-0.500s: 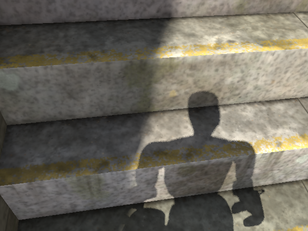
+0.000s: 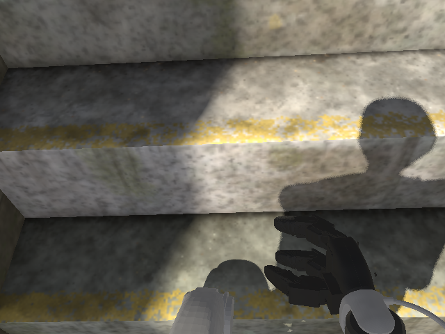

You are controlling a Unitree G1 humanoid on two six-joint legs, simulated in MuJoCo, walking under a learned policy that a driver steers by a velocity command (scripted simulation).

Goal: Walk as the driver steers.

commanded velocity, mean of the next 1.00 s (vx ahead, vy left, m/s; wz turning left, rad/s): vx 0.50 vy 0.00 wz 0.00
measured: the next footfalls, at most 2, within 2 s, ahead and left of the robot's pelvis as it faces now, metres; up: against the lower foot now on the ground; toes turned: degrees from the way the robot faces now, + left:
left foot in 0.20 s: +0.18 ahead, +0.14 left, +0.24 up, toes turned +6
right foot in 0.66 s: +0.20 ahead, -0.13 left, +0.24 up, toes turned -2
